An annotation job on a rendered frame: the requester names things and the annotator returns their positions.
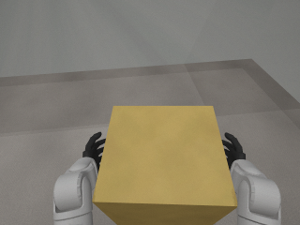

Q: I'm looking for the carton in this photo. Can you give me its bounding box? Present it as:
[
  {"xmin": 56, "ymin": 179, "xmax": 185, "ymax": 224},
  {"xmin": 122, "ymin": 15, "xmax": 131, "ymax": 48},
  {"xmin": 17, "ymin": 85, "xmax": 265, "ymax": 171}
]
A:
[{"xmin": 92, "ymin": 106, "xmax": 238, "ymax": 225}]

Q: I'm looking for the right robot hand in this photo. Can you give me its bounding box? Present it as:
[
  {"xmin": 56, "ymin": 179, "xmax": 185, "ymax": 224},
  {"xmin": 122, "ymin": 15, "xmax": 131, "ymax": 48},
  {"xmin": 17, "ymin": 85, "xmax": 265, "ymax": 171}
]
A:
[{"xmin": 222, "ymin": 132, "xmax": 246, "ymax": 171}]

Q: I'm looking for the robot right forearm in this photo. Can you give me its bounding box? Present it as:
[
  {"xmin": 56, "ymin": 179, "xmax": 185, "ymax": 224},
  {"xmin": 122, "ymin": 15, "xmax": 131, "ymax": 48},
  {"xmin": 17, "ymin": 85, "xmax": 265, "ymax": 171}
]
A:
[{"xmin": 230, "ymin": 159, "xmax": 281, "ymax": 225}]

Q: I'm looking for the robot left forearm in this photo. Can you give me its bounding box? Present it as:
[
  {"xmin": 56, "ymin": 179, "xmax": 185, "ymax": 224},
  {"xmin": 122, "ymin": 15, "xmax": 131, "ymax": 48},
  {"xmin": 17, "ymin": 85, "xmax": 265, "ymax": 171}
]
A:
[{"xmin": 52, "ymin": 157, "xmax": 98, "ymax": 225}]

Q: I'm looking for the left robot hand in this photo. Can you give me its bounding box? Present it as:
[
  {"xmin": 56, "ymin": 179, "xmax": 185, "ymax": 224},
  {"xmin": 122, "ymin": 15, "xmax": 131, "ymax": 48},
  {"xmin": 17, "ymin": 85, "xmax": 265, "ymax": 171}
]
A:
[{"xmin": 82, "ymin": 132, "xmax": 106, "ymax": 173}]

